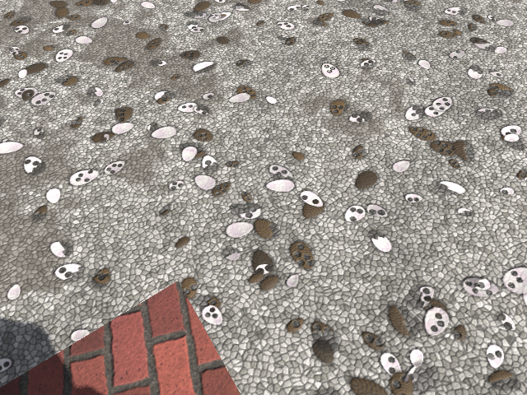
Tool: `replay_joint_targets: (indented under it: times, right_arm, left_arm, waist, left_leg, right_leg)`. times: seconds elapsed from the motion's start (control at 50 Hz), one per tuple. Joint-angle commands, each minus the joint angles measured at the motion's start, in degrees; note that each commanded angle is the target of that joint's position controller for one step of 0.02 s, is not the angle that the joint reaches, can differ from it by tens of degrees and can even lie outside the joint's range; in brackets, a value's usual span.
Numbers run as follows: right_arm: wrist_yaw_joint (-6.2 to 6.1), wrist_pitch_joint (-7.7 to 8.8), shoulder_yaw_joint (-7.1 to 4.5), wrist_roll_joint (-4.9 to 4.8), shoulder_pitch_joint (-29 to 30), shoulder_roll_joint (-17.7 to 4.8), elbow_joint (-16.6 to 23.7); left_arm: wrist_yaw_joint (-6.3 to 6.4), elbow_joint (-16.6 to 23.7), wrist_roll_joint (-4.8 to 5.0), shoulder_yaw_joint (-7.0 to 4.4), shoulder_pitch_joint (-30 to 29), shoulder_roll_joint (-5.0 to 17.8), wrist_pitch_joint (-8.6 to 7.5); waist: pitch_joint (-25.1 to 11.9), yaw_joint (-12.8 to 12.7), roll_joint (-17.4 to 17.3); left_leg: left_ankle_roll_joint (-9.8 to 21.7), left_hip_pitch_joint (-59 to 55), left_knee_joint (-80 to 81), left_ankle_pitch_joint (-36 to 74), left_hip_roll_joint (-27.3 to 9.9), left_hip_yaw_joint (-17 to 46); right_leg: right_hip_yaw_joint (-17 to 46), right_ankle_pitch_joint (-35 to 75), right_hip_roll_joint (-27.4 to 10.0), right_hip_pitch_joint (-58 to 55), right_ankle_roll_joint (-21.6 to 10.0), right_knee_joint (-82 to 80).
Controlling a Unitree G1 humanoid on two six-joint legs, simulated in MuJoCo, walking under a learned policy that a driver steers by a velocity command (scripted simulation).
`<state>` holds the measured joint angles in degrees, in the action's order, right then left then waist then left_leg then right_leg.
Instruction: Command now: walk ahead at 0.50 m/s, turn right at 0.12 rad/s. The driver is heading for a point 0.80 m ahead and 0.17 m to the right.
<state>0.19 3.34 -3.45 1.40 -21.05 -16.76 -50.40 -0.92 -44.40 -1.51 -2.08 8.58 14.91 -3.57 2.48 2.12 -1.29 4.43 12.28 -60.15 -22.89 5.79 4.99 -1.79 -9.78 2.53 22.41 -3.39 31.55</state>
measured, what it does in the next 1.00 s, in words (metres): walks ahead, turning right: left foot, then right foot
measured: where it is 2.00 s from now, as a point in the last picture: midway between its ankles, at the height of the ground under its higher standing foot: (368, 294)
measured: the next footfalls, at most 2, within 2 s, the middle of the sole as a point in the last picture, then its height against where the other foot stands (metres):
left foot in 0.42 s outside the picture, level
right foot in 0.94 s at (365, 360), level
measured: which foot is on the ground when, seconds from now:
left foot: up 0.00-0.40, down 0.42-0.96, up 0.98-1.00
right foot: down 0.00-0.44, up 0.46-0.92, down 0.94-1.00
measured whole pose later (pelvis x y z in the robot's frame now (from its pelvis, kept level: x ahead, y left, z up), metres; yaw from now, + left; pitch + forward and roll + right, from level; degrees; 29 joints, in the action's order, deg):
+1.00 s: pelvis +0.48 -0.11 -0.01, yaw -32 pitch +1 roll +0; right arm -0.4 2.5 -1.9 0.5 -23.6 -14.0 -51.2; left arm -2.5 -40.2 -2.8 -2.1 2.1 14.5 -1.3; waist 3.7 3.6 -0.2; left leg -0.2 7.5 -54.4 -26.1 -5.6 -9.5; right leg -5.7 -9.9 2.8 26.3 -6.7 35.6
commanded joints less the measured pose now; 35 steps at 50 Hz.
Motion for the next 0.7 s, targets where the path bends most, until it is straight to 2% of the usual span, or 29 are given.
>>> replay_joint_targets:
  times: [0.02, 0.04, 0.06, 0.08, 0.12, 0.18, 0.26, 0.32, 0.36, 0.38, 0.4, 0.42, 0.44, 0.46, 0.48, 0.5, 0.52, 0.54, 0.56, 0.58, 0.62, 0.7]
  right_arm:
    - [0.62, 1.08, -0.4, 1.08, 2.8, -4.7, 5.5]
    - [0.85, 0.58, -0.13, 1.67, 2.4, -4.2, 5.9]
    - [0.93, 0.19, 0.1, 1.98, 2.8, -3.7, 5.9]
    - [1.11, -0.1, 0.48, 1.8, 2.0, -2.9, 6.1]
    - [1.27, -0.5, 0.86, 1.65, 4.9, -2.7, 6.9]
    - [1.28, -0.72, 1.59, 1.31, 13.6, -2.0, 9.8]
    - [1.35, -0.4, 2.28, 0.57, 21.2, -1.4, 12.3]
    - [1.08, 0.19, 2.35, 0.06, 24.0, -1.9, 13.8]
    - [0.79, 0.7, 2.01, -0.07, 21.7, -2.9, 13.6]
    - [0.51, 1.02, 1.67, -0.12, 18.4, -3.6, 12.7]
    - [-0.04, 1.54, 1.1, 0.08, 12.7, -4.7, 10.9]
    - [-0.93, 2.32, 0.02, 1.03, 5.8, -8.1, 9.7]
    - [-1.85, 2.1, -1.08, 2.28, -1.1, -12.8, 9.9]
    - [-1.79, 0.84, -1.87, 1.59, 0.5, -14.6, 9.3]
    - [-1.46, 0.39, -0.88, 1.12, 4.0, -8.8, 10.2]
    - [-1.12, 0.57, 0.15, 0.6, 6.8, -4.5, 10.5]
    - [-0.98, 0.85, 0.58, 0.68, 8.0, -3.1, 10.3]
    - [-1.1, 1.31, 0.75, 0.57, 7.4, -2.7, 9.6]
    - [-1.05, 1.78, 0.71, 0.35, 6.7, -2.8, 9.0]
    - [-0.87, 2.33, 0.49, 0.08, 5.7, -3.2, 8.4]
    - [-0.62, 2.96, 0.1, -0.42, 4.3, -3.8, 7.4]
    - [-0.5, 2.81, -0.17, -0.36, 1.6, -3.9, 5.5]
  left_arm:
    - [-0.26, 0.1, 0.63, -1.88, 6.5, 5.9, -0.17]
    - [-0.16, -0.9, 0.92, -1.65, 7.2, 5.4, -0.42]
    - [-0.25, -2.0, 1.02, -1.57, 9.2, 5.2, -0.9]
    - [-0.1, -2.7, 1.28, -2.03, 10.2, 6.6, -1.09]
    - [0.17, -3.3, 1.58, -2.41, 11.3, 7.4, -1.09]
    - [0.42, -4.3, 1.65, -2.75, 14.2, 7.7, -0.58]
    - [0.45, -5.0, 1.42, -3.35, 17.7, 8.4, -0.3]
    - [0.72, -4.9, 0.9, -3.66, 18.9, 8.8, 0.05]
    - [1.06, -4.1, 0.65, -4.03, 17.1, 9.6, 0.28]
    - [1.12, -3.6, 0.66, -4.22, 15.7, 10.1, 0.34]
    - [0.96, -3.2, 0.94, -4.26, 14.4, 10.2, 0.2]
    - [0.55, -2.4, 1.54, -3.81, 14.0, 8.4, -0.28]
    - [0.52, -0.4, 2.84, -2.55, 15.8, 3.2, -0.61]
    - [0.69, 0.8, 2.17, -2.7, 19.3, 4.6, -0.02]
    - [0.93, -1.2, 0.64, -3.1, 18.1, 7.1, 1.05]
    - [0.18, -1.2, 0.2, -3.09, 14.4, 6.7, 1.27]
    - [-0.35, -0.9, 0.16, -2.95, 13.0, 5.4, 1.54]
    - [-0.83, -0.6, -0.51, -3.03, 12.0, 5.3, 2.12]
    - [-1.3, -0.6, -0.77, -2.91, 12.1, 4.9, 2.73]
    - [-1.62, 0.0, -0.72, -2.83, 11.4, 4.6, 3.1]
    - [-2.18, 1.6, -0.62, -2.61, 7.9, 4.2, 3.53]
    - [-3.12, 4.5, -0.53, -1.98, 0.4, 3.4, 3.65]
  waist:
    - [-1.6, -2.4, 3.3]
    - [-1.6, -1.4, 4.7]
    - [-1.3, -1.4, 5.5]
    - [-3.3, -0.7, 7.0]
    - [-2.8, -1.1, 6.0]
    - [0.0, -3.0, 5.3]
    - [-0.4, -5.7, 5.4]
    - [-0.9, -6.5, 5.8]
    - [-1.5, -4.6, 6.3]
    - [-2.3, -2.9, 6.3]
    - [-4.5, 0.0, 4.5]
    - [-9.6, 2.9, -0.2]
    - [-17.4, 4.5, -8.9]
    - [-17.2, 1.1, -16.3]
    - [-9.6, -0.3, -6.4]
    - [-4.2, -0.4, -1.6]
    - [-2.0, -1.4, -2.3]
    - [-1.1, -1.8, -4.4]
    - [-1.2, -2.2, -4.8]
    - [-1.9, -2.4, -5.4]
    - [-2.0, -2.4, -4.2]
    - [-0.2, -1.4, -3.5]
  left_leg:
    - [-0.6, 22.3, -7.2, 5.0, -7.1, -0.5]
    - [-1.5, 20.2, -4.6, 5.6, -8.0, -0.9]
    - [-2.2, 18.7, -3.1, 5.8, -8.2, -1.6]
    - [-3.1, 18.6, -1.7, 5.3, -7.9, -2.4]
    - [-4.7, 19.7, 2.2, 6.3, -8.5, -3.5]
    - [-6.7, 22.2, 11.5, 11.9, -9.1, -4.6]
    - [-7.3, 20.8, 20.9, 18.5, -7.7, -4.9]
    - [-6.7, 18.4, 24.8, 18.0, -6.4, -4.4]
    - [-5.6, 12.5, 28.5, 15.2, -5.6, -3.7]
    - [-4.9, 7.0, 30.8, 13.8, -4.7, -3.9]
    - [-3.8, -1.6, 34.6, 14.2, -4.2, -4.2]
    - [-1.4, -12.6, 37.1, 10.4, -11.0, 2.3]
    - [2.1, -26.4, 40.2, -1.3, -26.1, 19.2]
    - [7.1, -25.6, 46.2, -7.6, -32.5, 38.3]
    - [7.3, -18.8, 45.9, -11.8, -30.3, 33.4]
    - [6.1, -12.6, 46.9, -6.6, -26.6, 24.3]
    - [4.6, -8.7, 48.4, 1.9, -23.9, 16.7]
    - [3.8, -6.9, 49.0, 8.2, -22.0, 11.6]
    - [3.3, -6.0, 49.5, 13.1, -20.5, 7.8]
    - [3.8, -6.1, 49.5, 18.1, -20.8, 6.0]
    - [4.6, -7.6, 50.4, 23.4, -21.2, 2.1]
    - [4.3, -9.0, 51.5, 28.5, -20.0, -5.5]
  right_leg:
    - [27.1, -2.0, -16.1, -18.4, -10.3, -18.1]
    - [23.9, 3.0, -14.0, -16.0, -9.5, -18.8]
    - [21.5, 12.6, -12.5, -15.2, -9.2, -18.1]
    - [21.0, 14.3, -12.6, -16.1, -10.4, -18.3]
    - [19.3, 13.3, -11.4, -14.6, -11.1, -20.0]
    - [18.6, 10.3, -10.2, -13.3, -10.8, -21.9]
    - [18.9, 12.8, -9.4, -15.3, -9.3, -19.8]
    - [20.7, 17.9, -10.1, -17.3, -8.4, -15.9]
    - [22.5, 18.8, -10.5, -16.3, -6.9, -13.0]
    - [23.2, 19.5, -10.0, -14.8, -6.0, -10.6]
    - [22.2, 20.9, -7.7, -12.5, -4.7, -4.7]
    - [18.9, 16.2, -3.9, -7.8, -3.1, 7.0]
    - [11.3, -4.9, 1.7, 3.2, -1.2, 22.8]
    - [6.4, -22.8, 4.4, 14.3, -1.1, 31.7]
    - [7.8, -18.4, -0.9, 16.5, -1.5, 36.6]
    - [7.4, -13.7, -2.5, 15.8, -1.1, 35.8]
    - [6.9, -11.0, -4.0, 14.2, -0.5, 33.8]
    - [6.3, -9.9, -5.0, 13.4, 0.0, 32.7]
    - [5.7, -8.5, -5.2, 12.5, 0.4, 33.0]
    - [5.4, -7.3, -5.2, 12.6, 0.8, 33.1]
    - [5.2, -4.4, -5.8, 15.7, 1.5, 32.6]
    - [3.6, 2.8, -6.3, 19.5, 2.5, 25.8]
